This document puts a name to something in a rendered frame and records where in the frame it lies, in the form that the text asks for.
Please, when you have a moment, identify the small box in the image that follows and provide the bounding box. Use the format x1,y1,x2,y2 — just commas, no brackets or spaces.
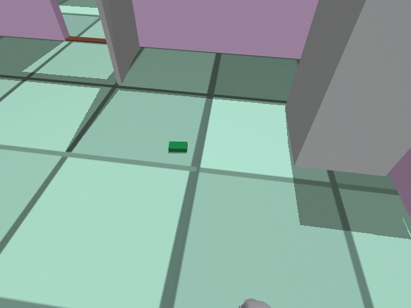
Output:
168,141,188,152

